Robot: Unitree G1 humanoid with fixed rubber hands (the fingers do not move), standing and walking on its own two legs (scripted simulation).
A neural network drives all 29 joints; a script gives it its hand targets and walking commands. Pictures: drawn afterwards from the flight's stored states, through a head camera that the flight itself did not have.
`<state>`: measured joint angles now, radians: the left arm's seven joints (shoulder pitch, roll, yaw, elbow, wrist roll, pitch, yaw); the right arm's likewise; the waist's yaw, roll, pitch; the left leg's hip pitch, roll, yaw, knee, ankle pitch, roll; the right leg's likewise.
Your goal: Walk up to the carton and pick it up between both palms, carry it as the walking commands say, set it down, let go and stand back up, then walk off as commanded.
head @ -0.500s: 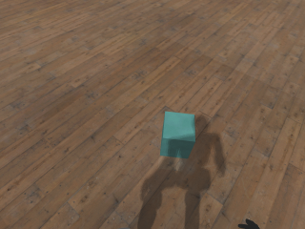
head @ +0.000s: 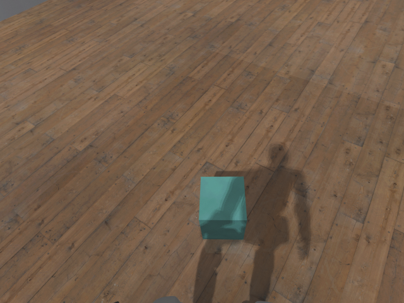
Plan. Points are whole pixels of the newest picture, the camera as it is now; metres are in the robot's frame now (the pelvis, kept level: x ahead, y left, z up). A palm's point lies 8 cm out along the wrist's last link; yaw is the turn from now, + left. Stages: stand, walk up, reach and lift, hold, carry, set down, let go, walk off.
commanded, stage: walk up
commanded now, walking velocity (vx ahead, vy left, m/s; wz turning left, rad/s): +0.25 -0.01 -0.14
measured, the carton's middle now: (222, 208) +0.58 -0.03 -0.65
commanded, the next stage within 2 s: none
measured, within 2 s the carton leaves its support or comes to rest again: neither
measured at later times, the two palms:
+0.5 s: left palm out of the picture +0.04 +0.27 -0.15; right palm out of the picture +0.11 -0.17 -0.13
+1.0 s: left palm out of the picture +0.09 +0.20 -0.13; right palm out of the picture +0.01 -0.27 -0.15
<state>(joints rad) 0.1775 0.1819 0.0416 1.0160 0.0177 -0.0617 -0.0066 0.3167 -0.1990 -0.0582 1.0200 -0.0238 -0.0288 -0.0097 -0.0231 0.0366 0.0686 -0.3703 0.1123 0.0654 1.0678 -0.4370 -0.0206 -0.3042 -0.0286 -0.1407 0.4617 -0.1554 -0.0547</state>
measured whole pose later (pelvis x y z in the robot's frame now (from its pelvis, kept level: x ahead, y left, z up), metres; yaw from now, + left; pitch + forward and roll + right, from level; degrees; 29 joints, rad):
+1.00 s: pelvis +0.04 -0.02 +0.00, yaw -2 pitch +0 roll +1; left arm 0.24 0.15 0.01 1.04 0.03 0.00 0.03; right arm 0.31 -0.21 -0.05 1.08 -0.02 0.04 -0.02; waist -0.02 0.03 0.00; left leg -0.33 0.06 0.05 0.60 -0.38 -0.02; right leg -0.22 -0.05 -0.03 0.45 -0.24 0.01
